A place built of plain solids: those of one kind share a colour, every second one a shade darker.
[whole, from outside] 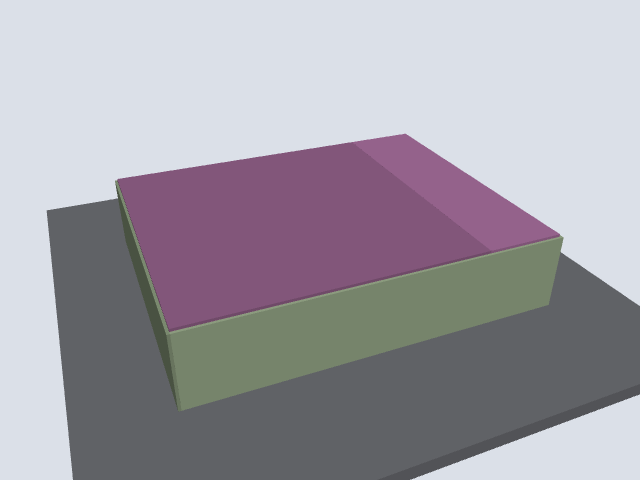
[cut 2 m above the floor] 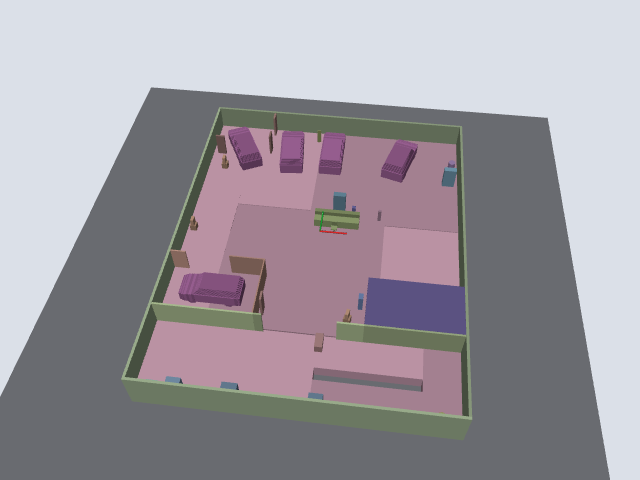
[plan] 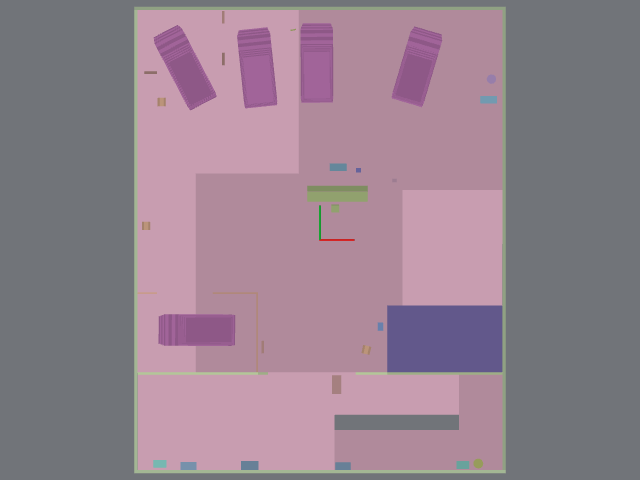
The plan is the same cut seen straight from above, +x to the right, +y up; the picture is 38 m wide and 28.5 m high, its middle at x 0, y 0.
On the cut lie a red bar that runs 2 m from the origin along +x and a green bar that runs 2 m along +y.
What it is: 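A car dealer's showroom with its handover bay and the front of its workshop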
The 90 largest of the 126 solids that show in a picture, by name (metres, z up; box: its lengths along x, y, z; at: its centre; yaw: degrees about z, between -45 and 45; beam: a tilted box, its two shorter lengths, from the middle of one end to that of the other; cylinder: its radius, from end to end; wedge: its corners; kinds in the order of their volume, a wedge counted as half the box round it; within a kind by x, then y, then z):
{
 "floor_1": {"box": [3.45, 21.51, 1.17], "at": [-9.11, 2.9, 0.54]},
 "floor_2": {"box": [11.7, 5.81, 1.05], "at": [-4.98, -10.75, 0.47]},
 "floor_3": {"box": [6.14, 8.79, 1.17], "at": [-4.32, -3.46, 0.54]},
 "floor_4": {"box": [6.14, 3.02, 1.13], "at": [-4.32, 2.44, 0.51]},
 "floor_5": {"box": [6.14, 9.71, 1.17], "at": [-4.32, 8.8, 0.54]},
 "floor_6": {"box": [6.16, 21.51, 1.17], "at": [1.82, 2.9, 0.54]},
 "floor_7": {"box": [7.4, 2.38, 1.05], "at": [4.56, -12.46, 0.47]},
 "floor_8": {"box": [7.4, 2.53, 1.05], "at": [4.56, -9.11, 0.47]},
 "floor_9": {"box": [5.94, 7.62, 1.17], "at": [7.86, -4.04, 0.54]},
 "floor_10": {"box": [5.94, 10.68, 1.17], "at": [7.86, 8.31, 0.54]},
 "floor_11": {"box": [5.95, 3.23, 1.12], "at": [7.87, 1.37, 0.51]},
 "floor_12": {"box": [2.58, 5.81, 1.05], "at": [9.54, -10.75, 0.47]},
 "roof_1": {"box": [21.66, 5.8, 0.6], "at": [0.0, -10.75, 5.7]},
 "roof_2": {"box": [21.66, 21.51, 0.2], "at": [0.0, 2.9, 5.9]},
 "wall_1": {"box": [0.2, 27.31, 5.85], "at": [-10.93, 0.0, 2.87]},
 "wall_2": {"box": [22.06, 0.2, 5.85], "at": [0.0, -13.75, 2.87]},
 "wall_3": {"box": [22.06, 0.2, 5.85], "at": [0.0, 13.75, 2.87]},
 "wall_4": {"box": [0.2, 27.31, 5.85], "at": [10.93, 0.0, 2.87]},
 "block_1": {"box": [6.83, 3.97, 2.84], "at": [7.41, -5.87, 2.54]},
 "car_1": {"box": [0.21, 1.88, 0.84], "at": [-8.89, -5.35, 1.74], "yaw": -0.1},
 "car_2": {"box": [1.87, 0.23, 0.77], "at": [-8.83, 11.77, 1.71], "yaw": 27.6},
 "car_3": {"box": [1.87, 0.23, 0.8], "at": [-8.73, 11.58, 1.73], "yaw": 27.6},
 "car_4": {"box": [0.21, 1.88, 0.86], "at": [-8.69, -5.35, 1.75], "yaw": -0.1},
 "car_5": {"box": [1.87, 0.23, 0.82], "at": [-8.63, 11.38, 1.74], "yaw": 27.6},
 "car_6": {"box": [0.21, 1.88, 0.89], "at": [-8.5, -5.35, 1.77], "yaw": -0.1},
 "car_7": {"box": [1.87, 3.21, 0.82], "at": [-7.84, 9.87, 1.74], "yaw": 27.6},
 "car_8": {"box": [1.76, 3.52, 0.09], "at": [-7.76, 9.73, 2.19], "yaw": 27.6},
 "car_9": {"box": [1.72, 3.43, 0.09], "at": [-7.75, 9.71, 2.27], "yaw": 27.6},
 "car_10": {"box": [1.68, 3.33, 0.09], "at": [-7.74, 9.69, 2.35], "yaw": 27.6},
 "car_11": {"box": [1.64, 3.24, 0.09], "at": [-7.73, 9.67, 2.42], "yaw": 27.6},
 "car_12": {"box": [1.59, 3.15, 0.09], "at": [-7.72, 9.65, 2.5], "yaw": 27.6},
 "car_13": {"box": [1.55, 3.06, 0.09], "at": [-7.71, 9.63, 2.58], "yaw": 27.6},
 "car_14": {"box": [1.51, 2.97, 0.09], "at": [-7.7, 9.61, 2.66], "yaw": 27.6},
 "car_15": {"box": [1.47, 2.87, 0.09], "at": [-7.69, 9.59, 2.74], "yaw": 27.6},
 "car_16": {"box": [2.98, 1.88, 0.89], "at": [-6.92, -5.35, 1.77], "yaw": -0.1},
 "car_17": {"box": [3.29, 1.77, 0.08], "at": [-6.75, -5.35, 2.25], "yaw": -0.1},
 "car_18": {"box": [3.21, 1.73, 0.08], "at": [-6.73, -5.35, 2.31], "yaw": -0.1},
 "car_19": {"box": [3.13, 1.69, 0.08], "at": [-6.71, -5.35, 2.38], "yaw": -0.1},
 "car_20": {"box": [3.05, 1.64, 0.08], "at": [-6.7, -5.35, 2.45], "yaw": -0.1},
 "car_21": {"box": [2.97, 1.6, 0.08], "at": [-6.68, -5.35, 2.52], "yaw": -0.1},
 "car_22": {"box": [2.88, 1.56, 0.08], "at": [-6.66, -5.35, 2.59], "yaw": -0.1},
 "car_23": {"box": [1.98, 0.22, 0.84], "at": [-3.93, 12.05, 1.73], "yaw": 6.0},
 "car_24": {"box": [1.98, 0.22, 0.87], "at": [-3.91, 11.85, 1.75], "yaw": 6.0},
 "car_25": {"box": [1.98, 0.22, 0.9], "at": [-3.89, 11.64, 1.76], "yaw": 6.0},
 "car_26": {"box": [1.98, 0.22, 0.93], "at": [-3.87, 11.44, 1.77], "yaw": 6.0},
 "car_27": {"box": [1.98, 3.06, 0.93], "at": [-3.69, 9.82, 1.77], "yaw": 6.0},
 "car_28": {"box": [1.87, 3.37, 0.08], "at": [-3.68, 9.66, 2.27], "yaw": 6.0},
 "car_29": {"box": [1.66, 2.97, 0.08], "at": [-3.67, 9.56, 2.61], "yaw": 6.0},
 "car_30": {"box": [1.7, 3.05, 0.08], "at": [-3.67, 9.58, 2.54], "yaw": 6.0},
 "car_31": {"box": [1.74, 3.13, 0.08], "at": [-3.67, 9.6, 2.47], "yaw": 6.0},
 "car_32": {"box": [1.78, 3.21, 0.08], "at": [-3.67, 9.62, 2.4], "yaw": 6.0},
 "car_33": {"box": [1.83, 3.29, 0.08], "at": [-3.67, 9.64, 2.34], "yaw": 6.0},
 "car_34": {"box": [1.57, 2.8, 0.08], "at": [-3.66, 9.52, 2.75], "yaw": 6.0},
 "car_35": {"box": [1.61, 2.89, 0.08], "at": [-3.66, 9.54, 2.68], "yaw": 6.0},
 "car_36": {"box": [1.94, 0.22, 0.85], "at": [-0.19, 11.75, 1.74], "yaw": 0.2},
 "car_37": {"box": [1.94, 0.22, 0.82], "at": [-0.19, 11.95, 1.73], "yaw": 0.2},
 "car_38": {"box": [1.94, 0.22, 0.8], "at": [-0.19, 12.16, 1.71], "yaw": 0.2},
 "car_39": {"box": [1.94, 0.22, 0.77], "at": [-0.19, 12.37, 1.7], "yaw": 0.2},
 "car_40": {"box": [1.53, 2.79, 0.08], "at": [-0.18, 9.79, 2.72], "yaw": 0.2},
 "car_41": {"box": [1.62, 2.97, 0.08], "at": [-0.18, 9.83, 2.58], "yaw": 0.2},
 "car_42": {"box": [1.66, 3.06, 0.08], "at": [-0.18, 9.85, 2.5], "yaw": 0.2},
 "car_43": {"box": [1.74, 3.24, 0.08], "at": [-0.18, 9.89, 2.35], "yaw": 0.2},
 "car_44": {"box": [1.94, 3.1, 0.85], "at": [-0.18, 10.1, 1.74], "yaw": 0.2},
 "car_45": {"box": [1.55, 2.6, 0.09], "at": [5.58, 9.62, 2.77], "yaw": -16.5},
 "car_46": {"box": [1.59, 2.69, 0.08], "at": [5.59, 9.64, 2.69], "yaw": -16.5},
 "car_47": {"box": [1.63, 2.78, 0.09], "at": [5.6, 9.66, 2.61], "yaw": -16.5},
 "car_48": {"box": [1.68, 2.88, 0.09], "at": [5.6, 9.69, 2.54], "yaw": -16.5},
 "car_49": {"box": [1.72, 2.97, 0.08], "at": [5.61, 9.71, 2.46], "yaw": -16.5},
 "car_50": {"box": [1.76, 3.06, 0.09], "at": [5.62, 9.73, 2.38], "yaw": -16.5},
 "car_51": {"box": [1.8, 3.15, 0.09], "at": [5.62, 9.75, 2.3], "yaw": -16.5},
 "car_52": {"box": [1.85, 3.24, 0.09], "at": [5.63, 9.77, 2.23], "yaw": -16.5},
 "car_53": {"box": [1.96, 2.93, 0.89], "at": [5.68, 9.93, 1.75], "yaw": -16.5},
 "car_54": {"box": [1.96, 0.27, 0.89], "at": [6.12, 11.45, 1.75], "yaw": -16.5},
 "car_55": {"box": [1.96, 0.27, 0.85], "at": [6.2, 11.69, 1.73], "yaw": -16.5},
 "car_56": {"box": [1.96, 0.27, 0.81], "at": [6.27, 11.94, 1.71], "yaw": -16.5},
 "part_1": {"box": [7.15, 0.14, 4.4], "at": [-7.25, -7.92, 3.2]},
 "part_2": {"box": [0.6, 0.14, 4.4], "at": [-3.38, -7.92, 3.2]},
 "part_3": {"box": [1.87, 0.14, 4.4], "at": [3.06, -7.92, 3.2]},
 "part_4": {"box": [6.83, 0.14, 4.4], "at": [7.41, -7.92, 3.2]},
 "counter_1": {"box": [3.6, 0.6, 0.74], "at": [1.04, 2.57, 1.49]},
 "counter_2": {"box": [3.6, 0.35, 1.1], "at": [1.04, 3.05, 1.67]},
 "cupboard_1": {"box": [0.96, 0.47, 1.95], "at": [-7.81, -13.42, 1.98]},
 "cupboard_2": {"box": [1.03, 0.53, 1.95], "at": [-4.17, -13.39, 1.98]},
 "cupboard_3": {"box": [0.93, 0.47, 1.95], "at": [1.37, -13.42, 1.98]},
 "screen_1": {"box": [1.15, 0.1, 3.0], "at": [-10.25, -3.15, 2.62]},
 "screen_2": {"box": [2.69, 0.1, 3.0], "at": [-5.03, -3.15, 2.62]},
 "screen_3": {"box": [0.1, 4.65, 3.0], "at": [-3.73, -5.53, 2.62]},
 "vitrine_1": {"box": [1.0, 0.45, 1.8], "at": [1.08, 4.32, 2.02]},
 "vitrine_2": {"box": [1.0, 0.45, 1.8], "at": [10.01, 8.33, 2.02]},
 "boards_1": {"box": [0.56, 1.12, 0.67], "at": [0.99, -8.59, 1.34]}
}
